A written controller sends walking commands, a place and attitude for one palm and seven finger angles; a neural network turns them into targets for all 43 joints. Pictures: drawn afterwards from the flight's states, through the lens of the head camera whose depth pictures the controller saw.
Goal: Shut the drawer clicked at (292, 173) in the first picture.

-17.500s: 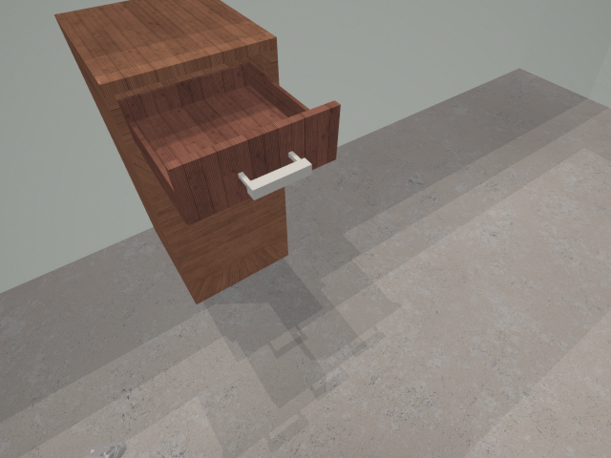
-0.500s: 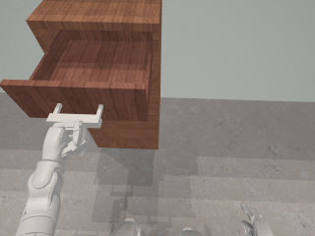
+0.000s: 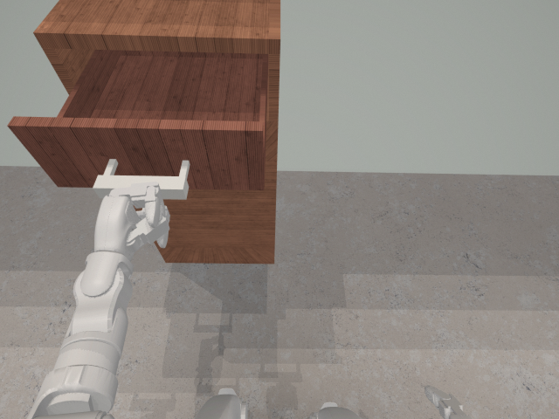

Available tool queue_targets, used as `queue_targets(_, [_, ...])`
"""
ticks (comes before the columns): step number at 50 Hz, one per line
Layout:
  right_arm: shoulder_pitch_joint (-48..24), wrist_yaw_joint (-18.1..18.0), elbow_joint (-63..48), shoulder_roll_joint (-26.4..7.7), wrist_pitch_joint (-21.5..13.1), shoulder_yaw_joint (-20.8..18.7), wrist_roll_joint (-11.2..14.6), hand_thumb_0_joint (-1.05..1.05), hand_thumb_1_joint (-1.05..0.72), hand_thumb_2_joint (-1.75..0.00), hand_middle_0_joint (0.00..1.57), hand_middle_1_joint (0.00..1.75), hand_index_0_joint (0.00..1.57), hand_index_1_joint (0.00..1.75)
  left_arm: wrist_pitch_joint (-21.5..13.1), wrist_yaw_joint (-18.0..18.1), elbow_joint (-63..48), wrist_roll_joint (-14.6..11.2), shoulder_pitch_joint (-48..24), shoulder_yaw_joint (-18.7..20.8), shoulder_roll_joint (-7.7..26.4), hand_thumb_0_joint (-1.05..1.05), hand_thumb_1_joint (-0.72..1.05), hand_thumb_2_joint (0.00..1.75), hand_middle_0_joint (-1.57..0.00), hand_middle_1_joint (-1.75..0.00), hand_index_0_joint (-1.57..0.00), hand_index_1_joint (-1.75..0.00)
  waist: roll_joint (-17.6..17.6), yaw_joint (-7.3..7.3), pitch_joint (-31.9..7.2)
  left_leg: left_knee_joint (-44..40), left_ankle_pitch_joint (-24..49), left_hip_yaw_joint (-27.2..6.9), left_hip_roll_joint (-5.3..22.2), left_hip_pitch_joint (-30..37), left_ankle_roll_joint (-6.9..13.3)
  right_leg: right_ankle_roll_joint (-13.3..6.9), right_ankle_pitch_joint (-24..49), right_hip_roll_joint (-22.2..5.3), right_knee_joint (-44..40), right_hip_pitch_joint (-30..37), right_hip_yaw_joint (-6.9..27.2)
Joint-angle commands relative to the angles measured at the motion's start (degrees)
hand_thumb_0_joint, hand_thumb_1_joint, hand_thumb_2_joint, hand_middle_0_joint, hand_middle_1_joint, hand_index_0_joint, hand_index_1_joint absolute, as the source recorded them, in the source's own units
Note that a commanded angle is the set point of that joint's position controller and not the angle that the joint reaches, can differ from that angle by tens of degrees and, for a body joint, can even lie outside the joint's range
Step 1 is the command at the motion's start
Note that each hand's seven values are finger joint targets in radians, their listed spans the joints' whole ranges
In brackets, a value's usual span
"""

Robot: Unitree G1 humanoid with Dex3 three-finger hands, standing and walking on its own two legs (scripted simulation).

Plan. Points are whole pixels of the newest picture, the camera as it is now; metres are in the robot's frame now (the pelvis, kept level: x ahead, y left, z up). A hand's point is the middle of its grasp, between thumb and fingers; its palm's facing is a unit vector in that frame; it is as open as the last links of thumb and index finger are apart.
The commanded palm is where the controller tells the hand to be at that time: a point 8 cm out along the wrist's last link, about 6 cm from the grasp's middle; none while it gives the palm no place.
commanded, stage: push the drawer shut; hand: left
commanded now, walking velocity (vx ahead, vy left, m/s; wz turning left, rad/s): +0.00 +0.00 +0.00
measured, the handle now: (145, 176) +0.46 +0.21 +0.06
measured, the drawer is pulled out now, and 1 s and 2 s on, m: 0.19 0.07 0.00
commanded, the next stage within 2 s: pull the fist back off the drawer in 1.88 s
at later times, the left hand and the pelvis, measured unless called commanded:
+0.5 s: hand (171, 185) +0.44 +0.17 +0.06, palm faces +0.01 -1.00 -0.03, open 3.2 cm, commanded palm +0.43 +0.23 +0.06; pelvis -0.01 -0.01 -0.01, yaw -1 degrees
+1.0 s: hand (173, 155) +0.50 +0.18 +0.06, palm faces +0.00 -1.00 -0.01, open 3.2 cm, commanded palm +0.49 +0.23 +0.06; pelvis +0.00 +0.00 -0.02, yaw -2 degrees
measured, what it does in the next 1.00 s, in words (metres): stands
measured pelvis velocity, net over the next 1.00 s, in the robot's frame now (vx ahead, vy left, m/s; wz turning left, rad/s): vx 0.00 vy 0.00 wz -0.03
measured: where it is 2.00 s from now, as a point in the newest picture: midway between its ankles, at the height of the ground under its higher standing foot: outside the picture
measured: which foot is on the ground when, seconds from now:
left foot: down 0.00-1.00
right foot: down 0.00-1.00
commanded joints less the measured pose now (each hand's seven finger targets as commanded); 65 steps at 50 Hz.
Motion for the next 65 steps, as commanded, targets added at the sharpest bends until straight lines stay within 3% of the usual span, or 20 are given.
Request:
queue_targets(1, [1.4, -0.8, -5.3, -8.9, -1.8, -3.2, 0.0, 0.0, -0.9, -0.9, 0.2, 0.3, 0.2, 0.3, -4.2, 0.9, -8.8, 0.1, -25.8, 3.1, 10.6, 0.0, 0.9, 0.9, -1.4, -1.6, -1.4, -1.6, 0.3, -2.13, -17.3, -6.9, 10.4, -5.0, 0.0, 18.1, 0.0, 0.3, 12.2, 0.8, -7.7, -1.8, 1.7])
queue_targets(8, [2.4, -0.8, -4.8, -8.7, -0.9, -2.8, -0.2, 0.0, -0.9, -0.9, 0.2, 0.3, 0.2, 0.3, -4.6, 0.0, -4.1, 0.3, -31.9, 4.6, 12.7, 0.0, 0.9, 0.9, -1.4, -1.6, -1.4, -1.6, 2.9, -1.79, -20.4, -5.9, 11.8, -4.5, -0.5, 18.2, 0.0, 0.1, 13.9, 0.8, -7.3, -0.5, 2.4])
queue_targets(11, [3.2, -0.8, -4.3, -8.8, -0.4, -2.9, -0.2, 0.0, -0.9, -0.9, 0.2, 0.3, 0.2, 0.3, -4.7, -0.4, -1.6, 0.3, -34.6, 5.5, 13.8, 0.0, 0.9, 0.9, -1.4, -1.6, -1.4, -1.6, 1.6, -2.42, -21.2, -5.3, 12.3, -4.4, -0.4, 17.6, 0.2, 0.3, 14.8, 0.9, -7.2, -0.5, 2.6])
queue_targets(16, [4.1, -0.6, -3.6, -8.8, 0.1, -2.8, -0.3, 0.0, -0.9, -0.9, 0.2, 0.3, 0.2, 0.3, -5.2, -0.8, 2.7, 0.6, -39.4, 5.4, 14.2, 0.0, 0.9, 0.9, -1.4, -1.6, -1.4, -1.6, 3.3, -3.0, -20.6, -4.9, 11.6, -4.6, -0.4, 17.2, 0.1, 0.1, 13.5, 1.1, -7.0, -2.5, 2.4])
queue_targets(20, [5.5, -0.6, -2.9, -9.2, 0.7, -2.8, -0.5, 0.0, -0.9, -0.9, 0.2, 0.3, 0.2, 0.3, -5.7, -0.9, 6.5, 0.8, -42.8, 8.8, 18.6, 0.0, 0.9, 0.9, -1.4, -1.6, -1.4, -1.6, 1.0, -3.34, -20.8, -3.8, 10.7, -4.0, -0.5, 13.0, 0.6, 0.5, 14.1, 1.1, -6.8, -0.7, 3.4])
queue_targets(22, [5.7, -0.4, -3.2, -8.9, 0.9, -2.8, -0.5, 0.0, -0.9, -0.9, 0.2, 0.3, 0.2, 0.3, -6.0, -1.5, 7.0, 1.2, -44.2, 7.9, 17.8, 0.0, 0.9, 0.9, -1.4, -1.6, -1.4, -1.6, 2.4, -3.46, -22.7, -3.5, 11.5, -3.6, -0.6, 13.6, 0.6, 0.6, 15.0, 1.0, -6.5, -0.4, 3.6])
queue_targets(30, [8.2, -0.3, -2.4, -9.4, 2.1, -2.8, -0.8, 0.0, -0.9, -0.9, 0.2, 0.3, 0.2, 0.3, -6.4, -2.8, 12.2, 1.7, -48.4, 11.8, 23.4, 0.0, 0.9, 0.9, -1.4, -1.6, -1.4, -1.6, 3.3, -3.91, -23.8, -1.7, 12.3, -3.1, -0.4, 10.7, 1.0, 0.6, 16.5, 1.4, -5.8, 0.1, 4.5])
queue_targets(32, [8.7, -0.4, -2.2, -9.6, 2.5, -2.7, -0.7, 0.0, -0.9, -0.9, 0.2, 0.3, 0.2, 0.3, -6.0, -3.0, 13.7, 1.8, -49.9, 12.6, 25.0, 0.0, 0.9, 0.9, -1.4, -1.6, -1.4, -1.6, 1.8, -4.51, -23.5, -1.3, 12.4, -2.9, -0.3, 8.9, 1.2, 1.0, 17.4, 1.4, -5.9, 0.8, 5.0])
queue_targets(33, [8.8, -0.3, -2.3, -9.4, 2.6, -2.6, -0.7, 0.0, -0.9, -0.9, 0.2, 0.3, 0.2, 0.3, -5.8, -3.4, 14.7, 1.9, -50.7, 11.5, 23.8, 0.0, 0.9, 0.9, -1.4, -1.6, -1.4, -1.6, 2.1, -5.06, -22.8, -1.1, 11.2, -2.6, -0.4, 7.9, 1.3, 1.1, 16.6, 1.4, -6.2, 0.5, 5.3])
queue_targets(35, [9.8, -0.5, -2.0, -9.9, 2.8, -2.7, -0.8, 0.0, -0.9, -0.9, 0.2, 0.3, 0.2, 0.3, -5.9, -3.5, 15.0, 2.2, -52.6, 13.9, 27.5, 0.0, 0.9, 0.9, -1.4, -1.6, -1.4, -1.6, 2.6, -4.88, -23.8, -0.4, 12.2, -2.6, -0.3, 7.4, 1.4, 1.0, 17.5, 1.5, -5.6, 0.9, 5.5])
queue_targets(38, [10.4, -0.1, -2.1, -9.5, 3.0, -2.8, -1.0, 0.0, -0.9, -0.9, 0.2, 0.3, 0.2, 0.3, -5.9, -3.7, 14.7, 2.5, -53.4, 12.3, 25.0, 0.0, 0.9, 0.9, -1.4, -1.6, -1.4, -1.6, 5.3, -4.96, -26.7, -0.4, 15.1, -3.1, -0.1, 11.5, 1.1, 0.9, 18.8, 1.7, -4.9, -1.1, 4.5])
queue_targets(39, [10.7, 0.0, -2.0, -9.7, 3.1, -2.9, -1.1, 0.0, -0.9, -0.9, 0.2, 0.3, 0.2, 0.3, -6.0, -3.6, 14.5, 2.5, -53.5, 12.8, 25.7, 0.0, 0.9, 0.9, -1.4, -1.6, -1.4, -1.6, 6.3, -4.84, -27.0, -0.4, 15.8, -3.2, 0.0, 12.4, 1.0, 0.8, 18.9, 1.8, -4.9, -1.7, 4.3])
queue_targets(44, [12.2, 0.1, -1.7, -10.3, 4.0, -2.7, -1.2, 0.0, -0.9, -0.9, 0.2, 0.3, 0.2, 0.3, -5.1, -3.3, 18.1, 3.4, -56.2, 14.5, 29.3, 0.0, 0.9, 0.9, -1.4, -1.6, -1.4, -1.6, 3.2, -6.05, -24.7, 0.2, 14.0, -3.1, 0.1, 7.7, 1.4, 1.1, 18.4, 2.0, -4.9, -1.1, 4.6])
queue_targets(48, [13.1, 0.3, -1.7, -10.3, 4.5, -2.8, -1.6, 0.0, -0.9, -0.9, 0.2, 0.3, 0.2, 0.3, -5.2, -3.0, 18.1, 4.5, -57.5, 14.4, 29.4, 0.0, 0.9, 0.9, -1.4, -1.6, -1.4, -1.6, 7.3, -5.93, -27.7, 0.6, 17.2, -3.7, 0.3, 12.0, 1.0, 0.7, 19.0, 2.2, -4.1, -3.9, 3.7])
queue_targets(49, [13.1, 0.4, -1.6, -10.3, 4.6, -2.7, -1.7, 0.0, -0.9, -0.9, 0.2, 0.3, 0.2, 0.3, -5.1, -2.9, 18.3, 4.4, -59.0, 13.5, 28.5, 0.0, 0.9, 0.9, -1.4, -1.6, -1.4, -1.6, 7.4, -6.71, -26.6, 0.7, 17.0, -3.8, 0.4, 12.1, 1.1, 0.8, 18.5, 2.3, -4.3, -4.8, 3.7])
queue_targets(54, [14.2, 0.7, -1.6, -10.7, 5.3, -2.8, -2.1, 0.0, -0.9, -0.9, 0.2, 0.3, 0.2, 0.3, -5.2, -2.2, 18.7, 5.1, -60.1, 15.1, 30.6, 0.0, 0.9, 0.9, -1.4, -1.6, -1.4, -1.6, 8.2, -6.64, -28.6, 0.8, 19.0, -4.3, 0.7, 14.0, 0.9, 0.6, 19.1, 2.6, -4.0, -5.5, 3.1])
queue_targets(58, [15.1, 0.8, -1.1, -10.9, 5.6, -2.7, -2.4, 0.0, -0.9, -0.9, 0.2, 0.3, 0.2, 0.3, -5.0, -1.7, 20.0, 5.6, -63.1, 14.1, 30.0, 0.0, 0.9, 0.9, -1.4, -1.6, -1.4, -1.6, 7.8, -7.95, -27.6, 0.9, 19.5, -5.0, 1.0, 14.8, 0.9, 0.6, 18.2, 2.8, -4.0, -7.8, 2.5])
queue_targets(61, [15.8, 0.8, -1.0, -11.2, 5.9, -2.6, -2.6, 0.0, -0.9, -0.9, 0.2, 0.3, 0.2, 0.3, -5.3, -1.1, 20.4, 6.4, -64.5, 15.5, 32.2, 0.0, 0.9, 0.9, -1.4, -1.6, -1.4, -1.6, 8.7, -7.84, -28.9, 1.1, 20.6, -5.2, 1.0, 15.0, 0.8, 0.4, 18.8, 2.8, -3.5, -7.9, 2.5])
queue_targets(62, [15.7, 1.0, -0.9, -10.9, 5.9, -2.6, -2.7, 0.0, -0.9, -0.9, 0.2, 0.3, 0.2, 0.3, -5.1, -1.0, 21.2, 6.6, -65.4, 13.7, 30.0, 0.0, 0.9, 0.9, -1.4, -1.6, -1.4, -1.6, 9.2, -8.53, -28.2, 1.2, 20.0, -5.3, 1.0, 15.2, 0.8, 0.5, 17.9, 2.9, -3.6, -9.3, 2.3])
queue_targets(65, [16.6, 0.9, -0.2, -11.5, 6.0, -2.5, -3.1, 0.0, -0.9, -0.9, 0.2, 0.3, 0.2, 0.3, -5.0, -0.1, 23.5, 7.3, -69.1, 14.1, 30.9, 0.0, 0.9, 0.9, -1.4, -1.6, -1.4, -1.6, 8.5, -10.06, -25.5, 1.4, 17.4, -6.0, 1.2, 14.0, 1.0, 0.4, 14.5, 2.9, -4.0, -12.3, 2.0])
